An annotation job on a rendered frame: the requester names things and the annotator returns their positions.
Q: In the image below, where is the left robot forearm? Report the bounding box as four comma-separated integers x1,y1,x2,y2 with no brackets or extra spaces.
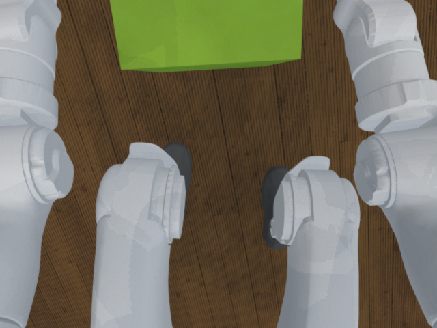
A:
0,0,61,130

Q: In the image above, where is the right robot forearm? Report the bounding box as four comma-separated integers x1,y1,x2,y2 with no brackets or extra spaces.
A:
333,0,437,134

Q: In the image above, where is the robot right thigh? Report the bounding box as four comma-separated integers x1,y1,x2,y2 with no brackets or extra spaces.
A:
275,169,359,328

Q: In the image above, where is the robot right upper arm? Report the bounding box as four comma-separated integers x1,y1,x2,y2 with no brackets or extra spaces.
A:
353,126,437,328

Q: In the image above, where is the robot left upper arm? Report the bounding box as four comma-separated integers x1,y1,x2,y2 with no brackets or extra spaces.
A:
0,124,74,328

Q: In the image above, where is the carton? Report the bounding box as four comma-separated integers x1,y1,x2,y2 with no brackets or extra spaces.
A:
110,0,303,72

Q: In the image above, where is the robot left foot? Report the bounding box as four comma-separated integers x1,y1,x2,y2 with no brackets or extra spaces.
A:
163,142,192,221

